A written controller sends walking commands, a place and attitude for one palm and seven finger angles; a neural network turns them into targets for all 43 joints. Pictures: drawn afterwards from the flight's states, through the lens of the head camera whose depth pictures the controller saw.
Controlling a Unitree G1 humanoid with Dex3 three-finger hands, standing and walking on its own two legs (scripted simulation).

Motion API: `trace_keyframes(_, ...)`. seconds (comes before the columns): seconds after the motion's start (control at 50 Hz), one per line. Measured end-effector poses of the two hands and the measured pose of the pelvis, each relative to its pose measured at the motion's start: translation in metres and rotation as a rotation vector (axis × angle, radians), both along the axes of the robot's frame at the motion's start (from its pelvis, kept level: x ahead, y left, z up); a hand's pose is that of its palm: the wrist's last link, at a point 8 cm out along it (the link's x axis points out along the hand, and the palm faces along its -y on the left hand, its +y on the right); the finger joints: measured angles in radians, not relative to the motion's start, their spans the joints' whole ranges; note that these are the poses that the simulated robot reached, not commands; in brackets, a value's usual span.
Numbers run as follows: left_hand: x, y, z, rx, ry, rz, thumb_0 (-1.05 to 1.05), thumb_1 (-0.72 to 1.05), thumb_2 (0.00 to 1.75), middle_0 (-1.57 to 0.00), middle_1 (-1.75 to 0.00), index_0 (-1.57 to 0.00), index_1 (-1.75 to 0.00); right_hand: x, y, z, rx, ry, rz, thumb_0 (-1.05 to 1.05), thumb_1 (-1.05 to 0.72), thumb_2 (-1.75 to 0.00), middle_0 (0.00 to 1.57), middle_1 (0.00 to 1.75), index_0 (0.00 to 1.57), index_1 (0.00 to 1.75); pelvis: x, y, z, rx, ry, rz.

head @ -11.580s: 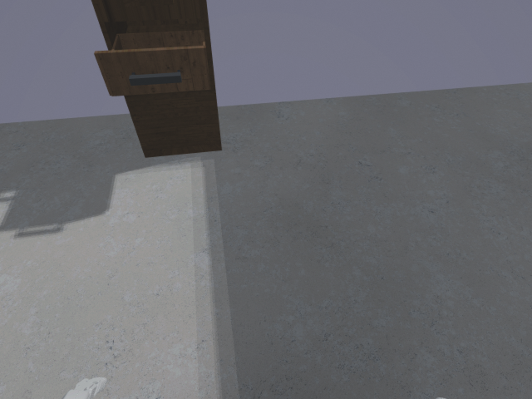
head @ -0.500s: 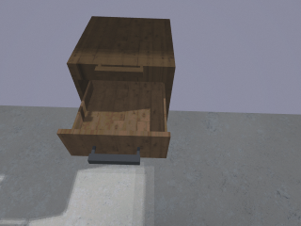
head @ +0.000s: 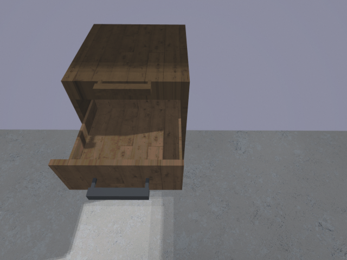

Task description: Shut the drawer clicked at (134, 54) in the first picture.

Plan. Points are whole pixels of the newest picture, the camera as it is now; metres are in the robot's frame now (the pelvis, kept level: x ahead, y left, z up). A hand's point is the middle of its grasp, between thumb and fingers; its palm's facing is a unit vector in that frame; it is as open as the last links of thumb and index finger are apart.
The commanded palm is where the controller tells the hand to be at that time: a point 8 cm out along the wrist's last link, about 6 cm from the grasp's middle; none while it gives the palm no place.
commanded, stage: come to a stop and stand still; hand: left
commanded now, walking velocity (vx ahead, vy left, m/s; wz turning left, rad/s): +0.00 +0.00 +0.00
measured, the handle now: (119, 187) +0.34 +0.19 -0.13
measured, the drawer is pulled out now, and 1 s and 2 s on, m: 0.28 0.28 0.28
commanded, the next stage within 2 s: look again from close up in 1.08 s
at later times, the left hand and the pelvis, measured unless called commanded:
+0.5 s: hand out of the picture -0.01 +0.16 -0.17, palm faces +0.04 -0.97 -0.25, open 7.4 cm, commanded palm none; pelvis -0.01 -0.03 +0.00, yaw +0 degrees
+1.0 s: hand out of the picture -0.05 +0.17 -0.17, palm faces +0.01 -0.98 -0.18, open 7.4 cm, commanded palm none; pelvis -0.04 +0.01 +0.01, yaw +0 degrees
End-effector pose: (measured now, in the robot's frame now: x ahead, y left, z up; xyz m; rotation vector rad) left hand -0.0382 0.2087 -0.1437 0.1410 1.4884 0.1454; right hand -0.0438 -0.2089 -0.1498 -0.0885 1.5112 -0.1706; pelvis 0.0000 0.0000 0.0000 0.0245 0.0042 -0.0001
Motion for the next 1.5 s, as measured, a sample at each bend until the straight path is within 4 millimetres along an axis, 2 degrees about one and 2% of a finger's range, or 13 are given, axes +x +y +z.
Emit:
trace_keyframes(0.12,0.014,-0.021,-0.001,0.004,-0.003,0.008,0.0,0.91,0.9,-0.2,-0.3,-0.2,-0.3,0.014,-0.018,-0.004,-0.004,0.008,0.004,0.0,-0.91,-0.9,0.2,0.3,0.2,0.3,0.012,-0.018,-0.003,-0.008,0.002,0.002)
trace_keyframes(0.24,0.026,-0.035,0.001,0.007,-0.033,0.015,0.01,0.92,0.9,-0.2,-0.3,-0.2,-0.3,0.043,-0.033,-0.001,-0.013,-0.034,0.028,0.0,-0.91,-0.9,0.2,0.3,0.2,0.3,0.016,-0.03,0.001,-0.012,0.004,0.009)
trace_keyframes(0.38,0.027,-0.025,0.003,0.041,-0.056,0.026,0.01,0.92,0.9,-0.2,-0.3,-0.2,-0.3,0.075,-0.052,0.0,-0.05,-0.107,0.061,0.0,-0.92,-0.9,0.2,0.3,0.2,0.3,0.008,-0.032,0.0,-0.002,0.011,0.002)
trace_keyframes(0.52,0.027,-0.003,0.006,0.073,-0.095,0.005,0.01,0.91,0.9,-0.2,-0.3,-0.2,-0.3,0.093,-0.052,0.006,-0.065,-0.202,0.083,0.0,-0.92,-0.9,0.2,0.3,0.19,0.3,-0.007,-0.025,0.001,-0.003,-0.007,-0.002)
trace_keyframes(0.58,0.028,0.004,0.007,0.074,-0.119,-0.005,0.0,0.91,0.9,-0.2,-0.3,-0.2,-0.3,0.09,-0.047,0.01,-0.061,-0.227,0.091,0.0,-0.91,-0.9,0.2,0.3,0.19,0.3,-0.014,-0.021,0.002,-0.004,-0.019,-0.002)
trace_keyframes(0.66,0.028,0.009,0.008,0.063,-0.147,-0.017,0.0,0.91,0.9,-0.2,-0.3,-0.2,-0.3,0.075,-0.037,0.012,-0.047,-0.218,0.097,0.0,-0.91,-0.9,0.2,0.3,0.19,0.3,-0.023,-0.016,0.005,-0.009,-0.027,0.001)
trace_keyframes(0.76,0.02,0.01,0.007,0.04,-0.147,-0.023,0.0,0.91,0.9,-0.2,-0.3,-0.2,-0.3,0.043,-0.027,0.012,-0.039,-0.161,0.087,0.0,-0.92,-0.9,0.2,0.3,0.2,0.3,-0.032,-0.009,0.006,-0.013,-0.026,0.005)
trace_keyframes(0.92,-0.006,0.012,0.004,0.011,-0.079,-0.017,0.0,0.91,0.9,-0.2,-0.3,-0.2,-0.3,-0.014,-0.013,0.012,-0.029,-0.032,0.053,0.0,-0.92,-0.9,0.2,0.3,0.2,0.3,-0.037,0.001,0.007,-0.016,-0.019,0.005)
trace_keyframes(1.06,-0.026,0.013,0.002,-0.004,-0.015,-0.005,0.0,0.91,0.9,-0.2,-0.3,-0.2,-0.3,-0.041,0.004,0.014,-0.013,0.036,0.026,0.0,-0.91,-0.9,0.2,0.3,0.2,0.3,-0.037,0.008,0.007,-0.017,-0.015,0.003)
trace_keyframes(1.16,-0.034,0.012,0.001,-0.013,0.006,0.001,0.0,0.91,0.9,-0.2,-0.3,-0.2,-0.3,-0.042,0.015,0.013,-0.003,0.035,0.016,0.0,-0.91,-0.9,0.2,0.3,0.2,0.3,-0.035,0.012,0.007,-0.018,-0.013,0.0)
trace_keyframes(1.24,-0.033,0.014,-0.001,-0.01,-0.01,0.0,0.0,0.91,0.9,-0.2,-0.3,-0.2,-0.3,-0.031,0.02,0.008,0.007,-0.007,0.041,0.0,-0.91,-0.9,0.2,0.3,0.2,0.3,-0.037,0.016,0.003,-0.035,-0.004,0.013)
trace_keyframes(1.38,-0.015,0.028,-0.002,0.012,-0.096,0.011,0.0,0.91,0.9,-0.2,-0.3,-0.2,-0.3,0.004,0.018,-0.002,-0.012,-0.126,0.091,0.01,-0.93,-0.9,0.2,0.3,0.2,0.3,-0.036,0.027,-0.003,-0.039,-0.017,0.023)
trace_keyframes(1.5,-0.001,0.036,-0.001,0.021,-0.138,-0.004,0.0,0.91,0.9,-0.2,-0.3,-0.2,-0.3,0.022,0.011,0.002,-0.035,-0.193,0.094,0.01,-0.93,-0.9,0.2,0.3,0.2,0.3,-0.035,0.029,-0.003,-0.029,-0.024,0.009)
